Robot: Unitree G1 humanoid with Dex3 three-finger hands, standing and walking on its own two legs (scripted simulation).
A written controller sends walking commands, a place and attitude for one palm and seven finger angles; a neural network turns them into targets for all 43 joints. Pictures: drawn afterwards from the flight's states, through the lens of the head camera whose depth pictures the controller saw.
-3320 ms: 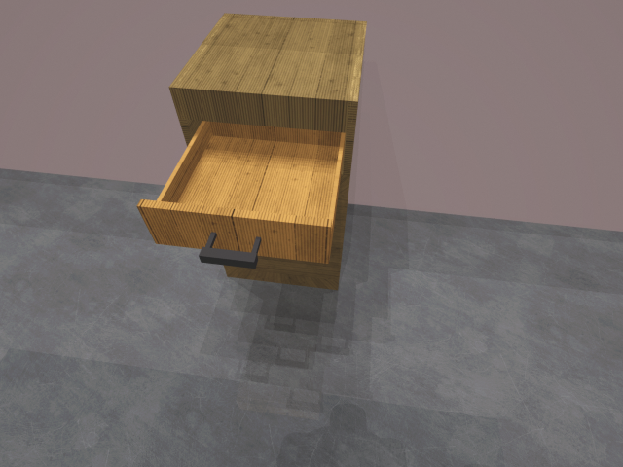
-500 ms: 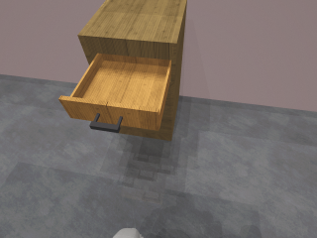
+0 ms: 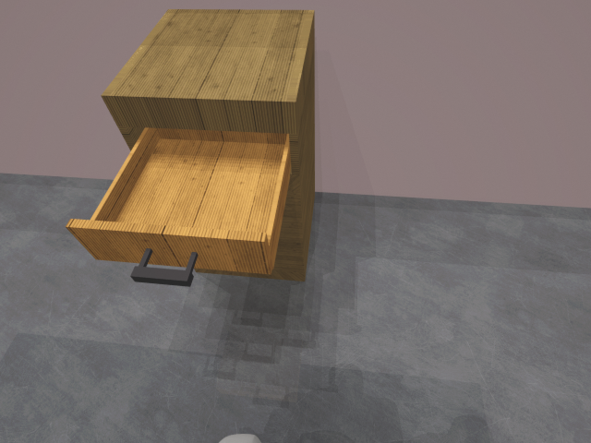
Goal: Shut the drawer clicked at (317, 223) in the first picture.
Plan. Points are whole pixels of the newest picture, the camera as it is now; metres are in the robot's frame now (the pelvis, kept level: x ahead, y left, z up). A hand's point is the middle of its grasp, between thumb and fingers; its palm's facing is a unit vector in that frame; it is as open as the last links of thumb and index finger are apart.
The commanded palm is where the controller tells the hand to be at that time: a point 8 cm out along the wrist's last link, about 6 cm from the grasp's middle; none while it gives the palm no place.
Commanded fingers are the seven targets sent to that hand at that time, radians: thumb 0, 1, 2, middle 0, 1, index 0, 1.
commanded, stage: take the last steps up to it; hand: left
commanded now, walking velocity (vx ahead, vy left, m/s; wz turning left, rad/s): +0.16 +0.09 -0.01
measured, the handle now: (166, 266) +0.43 +0.29 -0.12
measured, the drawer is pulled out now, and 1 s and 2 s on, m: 0.30 0.30 0.30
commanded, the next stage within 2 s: come to a stop and stand still in 0.02 s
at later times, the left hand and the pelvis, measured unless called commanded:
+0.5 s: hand out of the picture +0.10 +0.18 -0.18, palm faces +0.04 -0.96 -0.26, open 7.3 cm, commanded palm none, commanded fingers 0.00 0.90 0.90 -0.20 -0.30 -0.20 -0.30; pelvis +0.06 -0.01 -0.01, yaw -2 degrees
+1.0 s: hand out of the picture +0.10 +0.19 -0.17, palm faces +0.03 -0.97 -0.25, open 7.3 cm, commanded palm none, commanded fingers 0.00 0.90 0.90 -0.20 -0.30 -0.20 -0.30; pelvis +0.06 +0.00 +0.00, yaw +0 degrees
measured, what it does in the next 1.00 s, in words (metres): steps on the spot: left foot, then right foot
